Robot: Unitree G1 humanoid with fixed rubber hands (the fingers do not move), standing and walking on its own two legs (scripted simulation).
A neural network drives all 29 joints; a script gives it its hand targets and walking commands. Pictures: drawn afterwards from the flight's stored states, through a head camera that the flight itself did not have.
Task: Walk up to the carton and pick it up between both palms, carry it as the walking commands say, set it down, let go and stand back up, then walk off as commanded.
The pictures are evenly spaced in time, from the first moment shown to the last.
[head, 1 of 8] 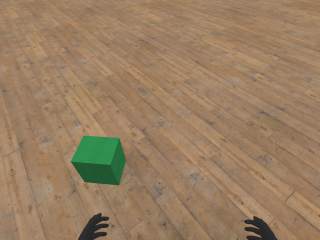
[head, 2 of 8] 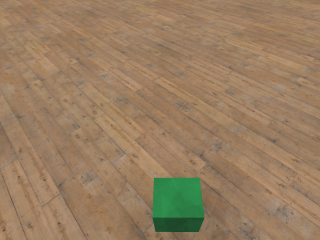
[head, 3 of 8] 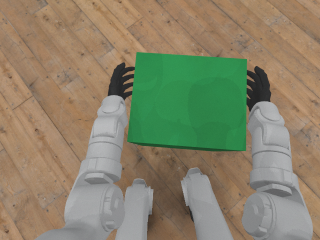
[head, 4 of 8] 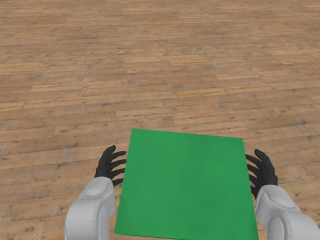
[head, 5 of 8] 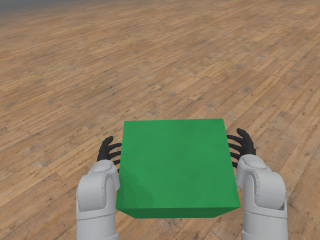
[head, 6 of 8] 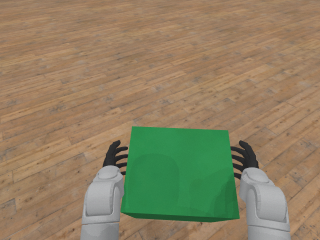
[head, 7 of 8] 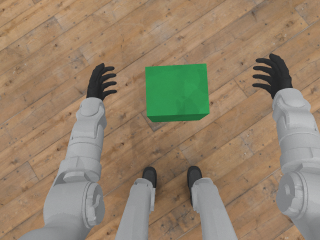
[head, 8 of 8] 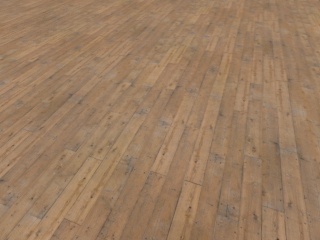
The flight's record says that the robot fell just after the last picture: no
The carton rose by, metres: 0.67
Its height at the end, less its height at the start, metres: +0.00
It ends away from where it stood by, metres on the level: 1.26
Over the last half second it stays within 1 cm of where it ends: yes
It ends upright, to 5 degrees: yes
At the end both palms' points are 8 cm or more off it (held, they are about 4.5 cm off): yes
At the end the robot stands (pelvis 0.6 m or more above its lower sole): yes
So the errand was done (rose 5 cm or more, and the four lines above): yes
